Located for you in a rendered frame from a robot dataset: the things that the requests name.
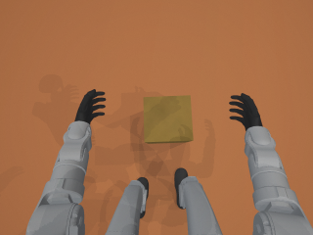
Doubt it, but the robot left forearm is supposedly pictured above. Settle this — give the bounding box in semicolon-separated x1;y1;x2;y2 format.
25;120;92;235

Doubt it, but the right robot hand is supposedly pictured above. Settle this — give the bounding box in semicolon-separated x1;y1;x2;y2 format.
229;93;263;131

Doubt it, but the right robot shin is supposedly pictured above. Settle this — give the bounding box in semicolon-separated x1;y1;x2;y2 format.
180;176;203;188

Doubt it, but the left robot hand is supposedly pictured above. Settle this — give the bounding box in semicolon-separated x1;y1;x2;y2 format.
74;89;107;124

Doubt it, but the robot right forearm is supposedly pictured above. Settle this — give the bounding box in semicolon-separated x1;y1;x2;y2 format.
244;125;313;231

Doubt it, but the left robot upper arm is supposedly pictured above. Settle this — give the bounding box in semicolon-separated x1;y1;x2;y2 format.
27;203;85;235

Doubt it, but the left robot foot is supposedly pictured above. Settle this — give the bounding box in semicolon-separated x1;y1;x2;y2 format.
137;177;149;219

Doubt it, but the carton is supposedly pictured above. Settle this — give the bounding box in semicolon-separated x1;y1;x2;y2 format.
143;95;194;144

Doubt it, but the right robot upper arm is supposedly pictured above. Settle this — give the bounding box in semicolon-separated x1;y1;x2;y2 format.
252;211;313;235

